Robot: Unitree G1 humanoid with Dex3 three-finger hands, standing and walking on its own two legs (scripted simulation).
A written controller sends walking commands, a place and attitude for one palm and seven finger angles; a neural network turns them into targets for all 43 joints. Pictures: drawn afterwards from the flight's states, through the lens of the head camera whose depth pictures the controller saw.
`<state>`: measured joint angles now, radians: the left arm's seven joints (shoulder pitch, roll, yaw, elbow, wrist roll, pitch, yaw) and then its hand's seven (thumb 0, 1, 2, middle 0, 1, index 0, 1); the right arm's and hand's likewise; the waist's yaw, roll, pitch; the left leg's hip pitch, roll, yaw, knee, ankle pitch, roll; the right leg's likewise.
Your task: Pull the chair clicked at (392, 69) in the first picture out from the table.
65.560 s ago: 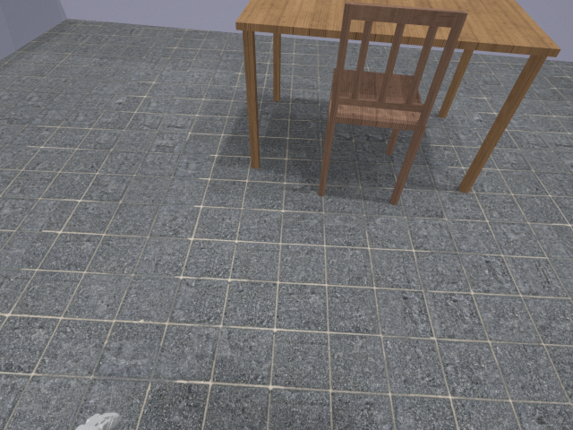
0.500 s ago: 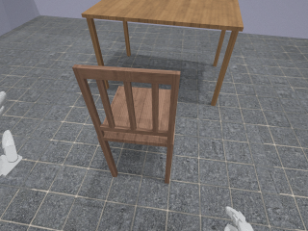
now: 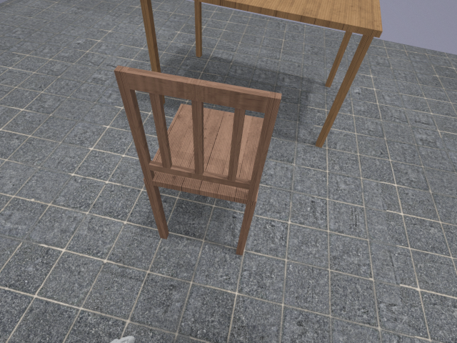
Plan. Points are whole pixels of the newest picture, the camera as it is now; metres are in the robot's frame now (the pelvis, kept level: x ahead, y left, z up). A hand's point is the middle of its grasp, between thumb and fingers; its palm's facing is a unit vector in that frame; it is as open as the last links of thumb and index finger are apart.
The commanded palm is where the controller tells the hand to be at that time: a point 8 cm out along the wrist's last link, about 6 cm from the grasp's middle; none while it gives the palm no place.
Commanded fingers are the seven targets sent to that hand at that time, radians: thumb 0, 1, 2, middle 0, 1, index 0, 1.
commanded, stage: let the arm hang, fingers relaxed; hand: left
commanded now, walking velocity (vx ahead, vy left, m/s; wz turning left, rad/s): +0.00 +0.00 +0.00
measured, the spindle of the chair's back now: (198, 140) +0.62 +0.12 -0.08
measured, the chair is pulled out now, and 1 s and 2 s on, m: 0.73 0.73 0.73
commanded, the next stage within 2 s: look to check the result in 0.74 s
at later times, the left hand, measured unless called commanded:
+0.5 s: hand out of the picture +0.01 +0.18 -0.16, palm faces -0.03 -0.98 -0.20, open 7.4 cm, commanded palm none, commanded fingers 0.00 0.90 0.90 -0.20 -0.30 -0.20 -0.30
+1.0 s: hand out of the picture +0.01 +0.18 -0.17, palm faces -0.03 -0.98 -0.18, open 7.4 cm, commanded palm none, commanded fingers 0.00 0.90 0.90 -0.20 -0.30 -0.20 -0.30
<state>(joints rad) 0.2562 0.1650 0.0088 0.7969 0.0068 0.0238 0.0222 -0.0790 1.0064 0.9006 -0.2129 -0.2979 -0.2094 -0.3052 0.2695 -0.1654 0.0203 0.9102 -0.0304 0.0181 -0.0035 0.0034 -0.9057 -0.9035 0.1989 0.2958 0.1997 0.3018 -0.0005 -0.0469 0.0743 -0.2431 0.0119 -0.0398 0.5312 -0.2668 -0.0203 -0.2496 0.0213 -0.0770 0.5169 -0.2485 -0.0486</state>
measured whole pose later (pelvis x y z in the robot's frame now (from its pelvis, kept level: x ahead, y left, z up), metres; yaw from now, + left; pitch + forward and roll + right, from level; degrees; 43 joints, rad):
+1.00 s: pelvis +0.01 +0.01 +0.01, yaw -3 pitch -1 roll +0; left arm 0.31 0.12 -0.01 1.08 0.01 0.01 0.03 0.00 0.91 0.90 -0.20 -0.30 -0.20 -0.30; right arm 0.34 -0.11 0.02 1.08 -0.02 -0.01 -0.03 0.00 -0.91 -0.90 0.20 0.30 0.20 0.30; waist -0.01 0.01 0.05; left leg -0.18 0.00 0.01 0.43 -0.24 0.00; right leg -0.21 0.01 -0.02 0.44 -0.21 -0.03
